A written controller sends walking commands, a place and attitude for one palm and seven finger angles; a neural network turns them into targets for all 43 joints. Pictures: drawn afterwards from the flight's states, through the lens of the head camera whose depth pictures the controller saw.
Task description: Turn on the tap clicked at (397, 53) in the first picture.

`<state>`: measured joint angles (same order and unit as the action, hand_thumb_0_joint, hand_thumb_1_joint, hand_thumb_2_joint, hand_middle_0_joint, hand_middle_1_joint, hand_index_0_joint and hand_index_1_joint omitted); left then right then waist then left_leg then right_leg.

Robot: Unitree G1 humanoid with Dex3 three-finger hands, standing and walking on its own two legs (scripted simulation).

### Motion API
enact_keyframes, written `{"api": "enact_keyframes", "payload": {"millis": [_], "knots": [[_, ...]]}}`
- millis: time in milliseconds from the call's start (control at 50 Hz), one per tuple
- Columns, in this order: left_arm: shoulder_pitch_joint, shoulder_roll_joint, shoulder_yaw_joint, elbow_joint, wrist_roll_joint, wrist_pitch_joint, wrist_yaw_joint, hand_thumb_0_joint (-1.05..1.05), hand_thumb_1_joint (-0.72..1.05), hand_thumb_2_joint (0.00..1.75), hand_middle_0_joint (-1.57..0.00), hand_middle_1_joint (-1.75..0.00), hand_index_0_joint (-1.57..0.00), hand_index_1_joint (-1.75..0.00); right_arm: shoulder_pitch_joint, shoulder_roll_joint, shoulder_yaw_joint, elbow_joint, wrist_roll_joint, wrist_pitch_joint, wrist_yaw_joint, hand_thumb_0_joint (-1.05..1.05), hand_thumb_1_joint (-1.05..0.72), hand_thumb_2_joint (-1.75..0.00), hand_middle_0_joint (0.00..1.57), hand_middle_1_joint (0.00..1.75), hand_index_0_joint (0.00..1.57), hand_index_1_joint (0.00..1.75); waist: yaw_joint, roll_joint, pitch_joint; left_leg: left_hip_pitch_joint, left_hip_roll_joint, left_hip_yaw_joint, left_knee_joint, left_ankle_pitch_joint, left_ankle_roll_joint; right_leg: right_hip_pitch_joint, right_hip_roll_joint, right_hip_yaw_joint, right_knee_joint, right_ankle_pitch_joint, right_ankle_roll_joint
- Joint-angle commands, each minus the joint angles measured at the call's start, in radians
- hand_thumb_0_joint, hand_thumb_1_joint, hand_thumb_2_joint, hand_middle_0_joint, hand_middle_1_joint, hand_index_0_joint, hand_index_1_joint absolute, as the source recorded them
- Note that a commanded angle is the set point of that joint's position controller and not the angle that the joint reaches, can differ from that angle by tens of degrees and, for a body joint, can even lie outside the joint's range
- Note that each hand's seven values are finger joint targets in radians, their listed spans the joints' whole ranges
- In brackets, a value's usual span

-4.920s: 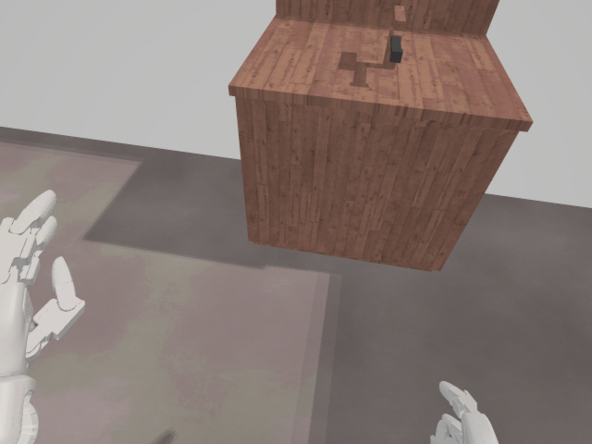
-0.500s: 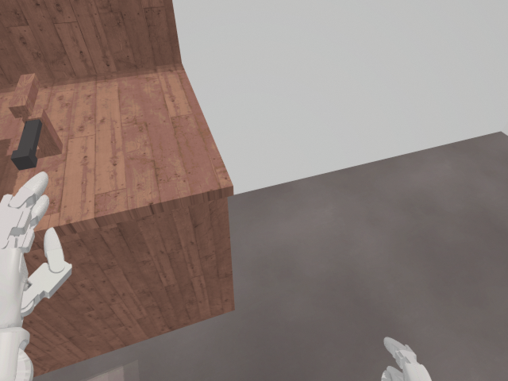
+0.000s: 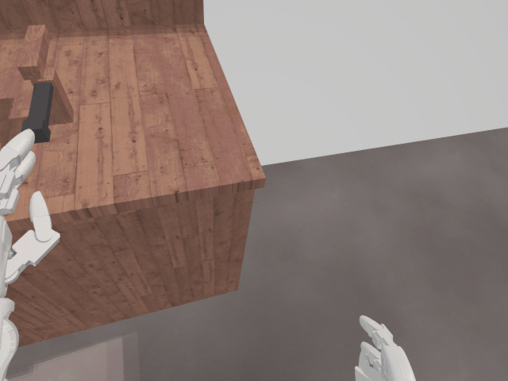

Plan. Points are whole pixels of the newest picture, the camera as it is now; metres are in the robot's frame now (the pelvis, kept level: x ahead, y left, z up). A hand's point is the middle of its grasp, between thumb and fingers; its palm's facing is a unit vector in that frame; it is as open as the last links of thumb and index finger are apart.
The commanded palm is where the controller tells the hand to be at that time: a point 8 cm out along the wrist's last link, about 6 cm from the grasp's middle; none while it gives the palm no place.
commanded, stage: shuffle to correct the standing spot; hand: left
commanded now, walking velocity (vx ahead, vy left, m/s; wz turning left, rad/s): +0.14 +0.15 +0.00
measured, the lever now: (36, 131) +0.42 +0.41 +0.10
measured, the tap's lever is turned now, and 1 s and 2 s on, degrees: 0 0 0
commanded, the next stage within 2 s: come to a stop and stand still in 1.30 s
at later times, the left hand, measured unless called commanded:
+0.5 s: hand (52, 212) +0.25 +0.27 +0.16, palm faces +0.42 -0.83 -0.36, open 7.4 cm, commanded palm +0.19 +0.30 +0.18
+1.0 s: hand (40, 211) +0.25 +0.29 +0.15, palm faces +0.44 -0.82 -0.37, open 7.4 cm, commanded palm +0.19 +0.32 +0.18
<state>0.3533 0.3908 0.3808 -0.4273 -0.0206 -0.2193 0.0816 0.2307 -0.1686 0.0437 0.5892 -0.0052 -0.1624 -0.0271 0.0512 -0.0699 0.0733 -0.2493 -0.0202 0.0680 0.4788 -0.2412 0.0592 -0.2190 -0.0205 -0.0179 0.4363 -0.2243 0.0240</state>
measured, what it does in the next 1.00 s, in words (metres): lifts its right foot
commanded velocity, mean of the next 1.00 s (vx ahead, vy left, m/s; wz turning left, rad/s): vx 0.13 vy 0.15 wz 0.00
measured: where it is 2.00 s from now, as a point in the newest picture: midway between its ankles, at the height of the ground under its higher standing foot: outside the picture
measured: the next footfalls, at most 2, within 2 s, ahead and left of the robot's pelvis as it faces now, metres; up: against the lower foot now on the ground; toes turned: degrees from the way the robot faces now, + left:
right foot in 1.16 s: +0.13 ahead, -0.04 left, +0.00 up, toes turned +1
left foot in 1.48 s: +0.16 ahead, +0.25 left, +0.00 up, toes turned +6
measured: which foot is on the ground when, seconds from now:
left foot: down 0.00-1.00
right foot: down 0.00-0.90, up 0.92-1.00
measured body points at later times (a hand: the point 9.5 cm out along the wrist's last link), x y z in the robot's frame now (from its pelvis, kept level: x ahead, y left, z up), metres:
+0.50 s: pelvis +0.03 +0.02 -0.02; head +0.05 +0.04 +0.43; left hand +0.22 +0.32 +0.18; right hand +0.21 -0.21 -0.09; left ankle +0.01 +0.08 -0.74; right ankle +0.00 -0.14 -0.74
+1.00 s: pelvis +0.03 +0.04 -0.02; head +0.04 +0.05 +0.43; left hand +0.22 +0.33 +0.17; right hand +0.19 -0.20 -0.10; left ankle +0.03 +0.10 -0.74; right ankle +0.00 -0.09 -0.69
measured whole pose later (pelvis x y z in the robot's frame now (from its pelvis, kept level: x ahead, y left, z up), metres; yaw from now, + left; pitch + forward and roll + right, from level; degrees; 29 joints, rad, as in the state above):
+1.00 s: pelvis +0.03 +0.04 -0.02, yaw +1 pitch -1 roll +0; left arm 0.41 0.35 0.39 -0.47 -0.03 -0.21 0.13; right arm 0.22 -0.19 -0.02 0.60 0.01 -0.06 -0.02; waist 0.00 -0.04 0.04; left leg -0.29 -0.06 0.08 0.68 -0.37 0.09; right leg -0.41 -0.04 0.00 1.07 -0.51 0.00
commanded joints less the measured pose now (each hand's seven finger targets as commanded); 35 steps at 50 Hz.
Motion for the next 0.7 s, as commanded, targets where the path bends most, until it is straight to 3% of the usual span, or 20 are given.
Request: {"api": "enact_keyframes", "payload": {"millis": [0, 40, 80, 160, 220, 380, 540, 580, 620, 660, 680], "knots": [[-0.063, 0.126, 0.055, -0.28, -0.003, -0.084, 0.024, 0.0, 0.9, 0.9, -0.2, -0.3, -0.2, -0.3, -0.086, -0.158, -0.068, -0.151, -0.008, -0.066, 0.009, 0.0, -0.9, -0.9, 0.2, 0.3, 0.2, 0.3, -0.027, 0.206, -0.271, 0.165, 0.098, -0.098, -0.047, 0.46, -0.057, 0.055, 0.005, 0.003, 0.024, 0.247, -0.047], [-0.004, 0.118, 0.054, -0.252, -0.005, -0.073, 0.026, 0.0, 0.9, 0.9, -0.2, -0.3, -0.2, -0.3, -0.085, -0.161, -0.075, -0.152, -0.007, -0.046, 0.017, 0.0, -0.9, -0.9, 0.2, 0.3, 0.2, 0.3, -0.031, 0.199, -0.272, 0.148, 0.094, -0.091, -0.022, 0.466, -0.056, 0.056, -0.001, -0.004, 0.035, 0.247, -0.053], [0.034, 0.125, 0.071, -0.216, -0.015, -0.063, 0.029, 0.0, 0.9, 0.9, -0.2, -0.3, -0.2, -0.3, -0.089, -0.161, -0.075, -0.16, -0.005, -0.023, 0.016, 0.0, -0.9, -0.9, 0.2, 0.3, 0.2, 0.3, -0.033, 0.167, -0.244, 0.097, 0.091, -0.092, -0.022, 0.389, -0.053, 0.054, -0.007, -0.008, 0.047, 0.22, -0.057], [-0.001, 0.172, 0.12, -0.231, -0.031, -0.062, 0.033, 0.0, 0.9, 0.9, -0.2, -0.3, -0.2, -0.3, -0.106, -0.165, -0.077, -0.179, 0.0, 0.014, 0.003, 0.0, -0.9, -0.9, 0.2, 0.3, 0.2, 0.3, -0.043, 0.14, -0.205, 0.03, 0.086, -0.104, -0.032, 0.254, -0.042, 0.048, -0.014, -0.001, 0.089, 0.182, -0.064], [-0.002, 0.164, 0.112, -0.245, -0.034, -0.063, 0.035, 0.0, 0.9, 0.9, -0.2, -0.3, -0.2, -0.3, -0.105, -0.165, -0.078, -0.191, 0.002, 0.024, 0.0, 0.0, -0.9, -0.9, 0.2, 0.3, 0.2, 0.3, -0.043, 0.15, -0.22, 0.029, 0.092, -0.106, 0.001, 0.288, -0.028, 0.059, -0.022, -0.008, 0.123, 0.199, -0.065], [-0.043, 0.157, 0.093, -0.266, -0.029, -0.066, 0.046, 0.0, 0.9, 0.9, -0.2, -0.3, -0.2, -0.3, -0.098, -0.171, -0.087, -0.183, 0.012, 0.03, 0.003, 0.0, -0.9, -0.9, 0.2, 0.3, 0.2, 0.3, -0.051, 0.15, -0.223, 0.016, 0.081, -0.112, 0.073, 0.327, -0.032, 0.052, -0.055, 0.021, 0.189, 0.223, -0.078], [-0.021, 0.163, 0.118, -0.233, -0.031, -0.072, 0.05, 0.0, 0.9, 0.9, -0.2, -0.3, -0.2, -0.3, -0.098, -0.171, -0.095, -0.182, 0.02, 0.053, 0.003, 0.0, -0.9, -0.9, 0.2, 0.3, 0.2, 0.3, -0.05, 0.12, -0.192, -0.076, 0.076, -0.137, 0.089, 0.2, -0.027, 0.057, -0.068, 0.039, 0.216, 0.139, -0.086], [-0.033, 0.173, 0.128, -0.277, -0.031, -0.078, 0.051, 0.0, 0.9, 0.9, -0.2, -0.3, -0.2, -0.3, -0.098, -0.171, -0.094, -0.185, 0.02, 0.05, 0.002, 0.0, -0.9, -0.9, 0.2, 0.3, 0.2, 0.3, -0.054, 0.161, -0.204, -0.05, 0.089, -0.152, 0.072, 0.264, -0.034, 0.042, -0.054, 0.01, 0.262, 0.146, -0.076], [0.001, 0.166, 0.128, -0.268, -0.032, -0.077, 0.048, 0.0, 0.9, 0.9, -0.2, -0.3, -0.2, -0.3, -0.09, -0.171, -0.094, -0.185, 0.018, 0.047, 0.007, 0.0, -0.9, -0.9, 0.2, 0.3, 0.2, 0.3, -0.053, 0.214, -0.206, 0.019, 0.12, -0.186, 0.033, 0.335, -0.025, -0.016, -0.017, -0.042, 0.281, 0.047, -0.053], [-0.016, 0.169, 0.129, -0.281, -0.029, -0.079, 0.047, 0.0, 0.9, 0.9, -0.2, -0.3, -0.2, -0.3, -0.092, -0.174, -0.094, -0.186, 0.015, 0.039, 0.009, 0.0, -0.9, -0.9, 0.2, 0.3, 0.2, 0.3, -0.053, 0.232, -0.184, 0.026, 0.131, -0.195, 0.018, 0.344, -0.025, -0.024, -0.002, -0.066, 0.254, -0.01, -0.05], [0.0, 0.161, 0.126, -0.255, -0.027, -0.078, 0.049, 0.0, 0.9, 0.9, -0.2, -0.3, -0.2, -0.3, -0.087, -0.172, -0.092, -0.181, 0.013, 0.039, 0.009, 0.0, -0.9, -0.9, 0.2, 0.3, 0.2, 0.3, -0.05, 0.201, -0.183, -0.003, 0.129, -0.185, 0.033, 0.334, -0.025, 0.014, -0.007, -0.066, 0.217, 0.011, -0.055]]}}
